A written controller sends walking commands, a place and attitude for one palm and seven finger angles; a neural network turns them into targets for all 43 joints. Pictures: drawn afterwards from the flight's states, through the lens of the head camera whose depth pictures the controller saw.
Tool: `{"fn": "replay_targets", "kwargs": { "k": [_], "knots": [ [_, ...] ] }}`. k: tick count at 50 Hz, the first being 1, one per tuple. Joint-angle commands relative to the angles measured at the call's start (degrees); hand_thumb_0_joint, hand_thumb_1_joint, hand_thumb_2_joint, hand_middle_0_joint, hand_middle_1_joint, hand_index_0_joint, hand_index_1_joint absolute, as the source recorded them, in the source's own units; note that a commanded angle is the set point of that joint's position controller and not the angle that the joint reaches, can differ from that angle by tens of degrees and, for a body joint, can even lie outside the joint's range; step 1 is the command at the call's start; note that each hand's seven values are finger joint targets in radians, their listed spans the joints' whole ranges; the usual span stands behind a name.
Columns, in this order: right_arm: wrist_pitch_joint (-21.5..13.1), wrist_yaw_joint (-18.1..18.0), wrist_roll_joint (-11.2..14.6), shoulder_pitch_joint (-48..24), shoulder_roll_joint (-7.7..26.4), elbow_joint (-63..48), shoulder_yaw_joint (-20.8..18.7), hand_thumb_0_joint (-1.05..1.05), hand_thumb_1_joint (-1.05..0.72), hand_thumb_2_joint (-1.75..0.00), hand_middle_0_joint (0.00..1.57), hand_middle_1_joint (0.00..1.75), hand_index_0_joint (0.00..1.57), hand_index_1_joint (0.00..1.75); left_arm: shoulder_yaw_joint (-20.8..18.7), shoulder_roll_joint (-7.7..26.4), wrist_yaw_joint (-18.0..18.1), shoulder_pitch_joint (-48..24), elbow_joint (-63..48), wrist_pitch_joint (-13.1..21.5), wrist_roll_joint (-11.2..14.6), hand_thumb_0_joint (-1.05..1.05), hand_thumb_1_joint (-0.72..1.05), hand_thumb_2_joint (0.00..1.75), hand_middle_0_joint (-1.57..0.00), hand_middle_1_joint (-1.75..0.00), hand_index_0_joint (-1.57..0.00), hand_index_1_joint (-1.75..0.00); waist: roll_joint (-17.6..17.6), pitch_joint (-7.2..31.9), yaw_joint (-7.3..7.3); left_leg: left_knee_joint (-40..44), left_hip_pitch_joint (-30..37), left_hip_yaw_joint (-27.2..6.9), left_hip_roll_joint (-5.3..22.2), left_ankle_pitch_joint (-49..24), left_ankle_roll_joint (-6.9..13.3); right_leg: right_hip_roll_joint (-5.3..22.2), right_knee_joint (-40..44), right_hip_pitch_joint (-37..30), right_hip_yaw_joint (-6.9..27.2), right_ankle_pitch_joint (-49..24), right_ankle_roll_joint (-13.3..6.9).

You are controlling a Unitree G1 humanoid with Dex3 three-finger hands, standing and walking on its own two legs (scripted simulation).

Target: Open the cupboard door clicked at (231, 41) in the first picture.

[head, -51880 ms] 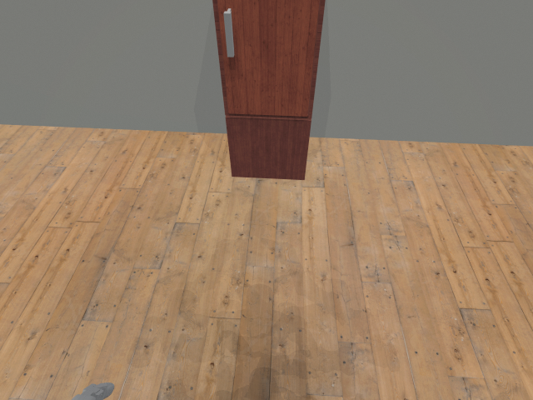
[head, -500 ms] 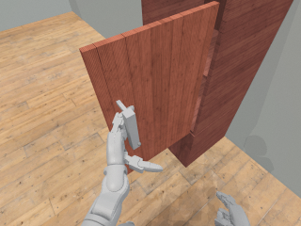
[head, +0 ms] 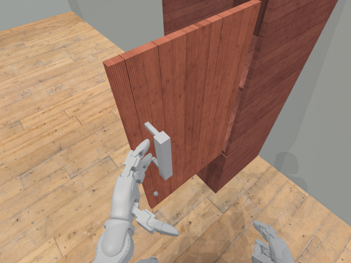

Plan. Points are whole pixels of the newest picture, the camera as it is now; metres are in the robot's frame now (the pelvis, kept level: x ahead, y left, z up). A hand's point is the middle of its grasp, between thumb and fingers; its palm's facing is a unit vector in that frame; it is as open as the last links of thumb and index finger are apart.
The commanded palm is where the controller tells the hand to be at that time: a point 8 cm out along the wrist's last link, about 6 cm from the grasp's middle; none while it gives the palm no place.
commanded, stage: slide the hand sideways off the handle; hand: left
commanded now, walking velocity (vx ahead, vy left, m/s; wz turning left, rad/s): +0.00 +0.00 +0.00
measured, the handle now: (158, 151) +0.35 +0.06 +0.07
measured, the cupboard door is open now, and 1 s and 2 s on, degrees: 90 90 90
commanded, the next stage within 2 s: draw the hand back to the body in 0.60 s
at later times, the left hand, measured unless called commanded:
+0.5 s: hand (135, 212) +0.21 +0.09 +0.07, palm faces -0.01 -1.00 +0.01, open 16.3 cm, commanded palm +0.18 +0.15 +0.07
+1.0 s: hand (105, 213) +0.20 +0.13 +0.10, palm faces +0.00 -1.00 -0.05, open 16.3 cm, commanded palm +0.17 +0.20 +0.11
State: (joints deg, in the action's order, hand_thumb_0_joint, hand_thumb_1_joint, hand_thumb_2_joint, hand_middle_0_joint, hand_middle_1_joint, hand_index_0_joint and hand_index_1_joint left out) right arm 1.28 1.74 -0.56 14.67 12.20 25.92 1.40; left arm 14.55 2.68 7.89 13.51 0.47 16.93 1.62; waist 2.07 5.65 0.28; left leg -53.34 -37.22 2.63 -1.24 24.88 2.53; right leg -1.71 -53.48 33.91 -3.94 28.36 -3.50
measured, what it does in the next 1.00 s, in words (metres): stands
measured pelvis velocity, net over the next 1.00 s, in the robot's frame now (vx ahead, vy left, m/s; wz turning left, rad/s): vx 0.00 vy -0.01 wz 0.01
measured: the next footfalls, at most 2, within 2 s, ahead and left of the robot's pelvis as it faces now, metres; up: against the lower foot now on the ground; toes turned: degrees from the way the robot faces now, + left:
none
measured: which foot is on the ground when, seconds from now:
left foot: down 0.00-1.00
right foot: down 0.00-1.00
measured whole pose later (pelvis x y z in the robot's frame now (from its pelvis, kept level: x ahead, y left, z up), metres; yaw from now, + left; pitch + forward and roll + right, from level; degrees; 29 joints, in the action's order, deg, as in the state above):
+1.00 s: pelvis +0.00 -0.01 +0.00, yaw +1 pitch +7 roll -1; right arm -4.0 -2.6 1.9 16.8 13.7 25.5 2.2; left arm -0.5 11.3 -5.8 30.3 -16.5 13.1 12.7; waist 3.7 7.8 0.1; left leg -52.8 -35.4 0.8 -0.4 24.7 1.6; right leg -2.8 -51.3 31.0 -5.5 27.7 -4.1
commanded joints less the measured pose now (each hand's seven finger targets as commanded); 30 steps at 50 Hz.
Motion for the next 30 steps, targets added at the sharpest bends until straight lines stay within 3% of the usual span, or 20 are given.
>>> {"fn": "replay_targets", "kwargs": {
  "k": [1,3,6,9,12,14,21,24,28,30],
  "knots": [
    [-3.9,-0.8,0.7,-4.4,5.4,-10.1,-2.2,0.0,-0.9,-0.9,0.2,0.3,0.2,0.3,0.5,-2.5,-0.6,-6.0,-18.3,4.7,0.7,0.0,-0.5,0.3,-0.15,-0.3,-0.15,-0.3,-4.0,12.5,0.87,6.1,10.2,-5.2,0.8,-13.3,-0.7,0.5,8.2,-2.1,2.7,-18.9,1.4],
    [-4.2,-0.9,0.8,-4.3,5.5,-10.1,-2.2,0.0,-0.9,-0.9,0.2,0.3,0.2,0.3,1.1,-2.6,-1.5,-3.7,-18.4,4.5,0.7,0.0,-0.5,0.3,-0.15,-0.3,-0.15,-0.3,-3.6,11.2,1.04,6.2,9.7,-5.6,1.0,-12.7,-0.9,0.4,7.8,-1.0,2.3,-18.1,1.5],
    [-4.1,-1.2,0.6,-4.0,5.9,-10.1,-2.1,0.0,-0.9,-0.9,0.2,0.3,0.2,0.3,-1.2,0.1,-1.9,-1.9,-16.7,3.4,0.0,0.0,-0.5,0.3,-0.15,-0.3,-0.15,-0.3,-5.0,9.3,0.93,5.9,7.8,-5.6,0.9,-11.2,-0.8,0.4,7.9,-0.3,2.5,-16.6,1.5],
    [-3.9,-1.4,0.5,-4.2,5.7,-10.7,-2.1,0.0,-0.9,-0.9,0.2,0.3,0.2,0.3,-2.1,1.0,-2.6,-0.8,-17.9,2.7,-0.5,0.0,-0.5,0.3,-0.15,-0.3,-0.15,-0.3,-3.7,10.6,0.42,5.7,7.6,-5.3,0.7,-10.9,-0.9,0.7,7.4,-0.4,2.7,-16.3,1.5],
    [-4.1,-1.6,0.8,-4.2,5.5,-11.4,-2.1,0.0,-0.9,-0.9,0.2,0.3,0.2,0.3,-3.8,2.0,-3.4,2.5,-20.4,2.1,0.8,0.0,-0.5,0.3,-0.15,-0.3,-0.15,-0.3,-2.7,11.8,-0.5,5.9,8.6,-5.1,0.7,-12.8,-1.0,0.5,7.3,-2.0,2.6,-18.3,1.3],
    [-4.4,-1.6,0.9,-3.8,5.4,-11.9,-2.1,0.0,-0.9,-0.9,0.2,0.3,0.2,0.3,-3.1,1.4,-4.0,3.7,-23.9,2.4,1.8,0.0,-0.5,0.3,-0.15,-0.3,-0.15,-0.3,-2.6,13.3,-0.22,5.8,9.8,-5.3,0.8,-14.5,-1.0,0.4,7.0,-2.9,2.2,-20.0,1.3],
    [-5.4,-1.5,0.8,-3.1,6.0,-12.0,-2.2,0.0,-0.9,-0.9,0.2,0.3,0.2,0.3,-4.7,3.4,-6.1,12.5,-24.0,3.4,2.6,0.0,-0.5,0.3,-0.15,-0.3,-0.15,-0.3,-4.5,8.8,0.38,4.6,5.8,-5.3,0.6,-13.2,-0.9,0.4,6.8,-1.7,2.8,-20.7,1.8],
    [-5.7,-1.6,0.8,-3.0,6.0,-12.5,-2.4,0.0,-0.9,-0.9,0.2,0.3,0.2,0.3,-6.1,4.8,-7.5,14.8,-25.6,4.2,3.2,0.0,-0.5,0.3,-0.15,-0.3,-0.15,-0.3,-4.2,8.8,0.25,3.7,4.6,-5.1,0.4,-11.9,-0.8,0.7,6.8,-1.3,3.5,-20.7,2.3],
    [-6.2,-2.2,0.9,-3.3,6.1,-12.4,-2.5,0.0,-0.9,-0.9,0.2,0.3,0.2,0.3,-9.8,7.9,-9.0,14.7,-27.4,5.3,4.7,0.0,-0.5,0.3,-0.15,-0.3,-0.15,-0.3,-3.8,9.3,0.25,2.5,2.6,-4.8,0.1,-9.6,-0.9,1.1,7.2,-1.2,5.0,-18.6,2.6],
    [-6.8,-2.7,1.0,-3.5,6.2,-11.9,-2.4,0.0,-0.9,-0.9,0.2,0.3,0.2,0.3,-9.8,7.8,-9.5,11.2,-27.8,6.1,5.3,0.0,-0.5,0.3,-0.15,-0.3,-0.15,-0.3,-3.4,8.5,1.23,1.6,1.5,-5.0,0.0,-8.0,-0.8,1.2,7.5,0.2,5.6,-16.1,2.8]
  ]
}}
